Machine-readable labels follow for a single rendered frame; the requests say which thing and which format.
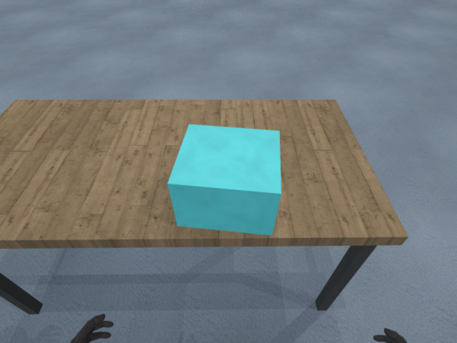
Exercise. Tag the carton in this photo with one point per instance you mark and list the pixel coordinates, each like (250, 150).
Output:
(228, 179)

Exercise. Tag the table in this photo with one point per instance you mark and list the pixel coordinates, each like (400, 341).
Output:
(93, 173)

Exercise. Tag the robot left hand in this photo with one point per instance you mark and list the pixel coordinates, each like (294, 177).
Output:
(85, 335)

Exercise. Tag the robot right hand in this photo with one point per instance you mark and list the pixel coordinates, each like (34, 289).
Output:
(390, 337)

